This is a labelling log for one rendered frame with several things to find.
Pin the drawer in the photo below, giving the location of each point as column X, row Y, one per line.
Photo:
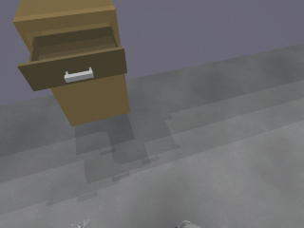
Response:
column 52, row 55

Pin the handle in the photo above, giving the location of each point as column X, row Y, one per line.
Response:
column 79, row 76

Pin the cabinet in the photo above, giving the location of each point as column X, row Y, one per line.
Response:
column 87, row 101

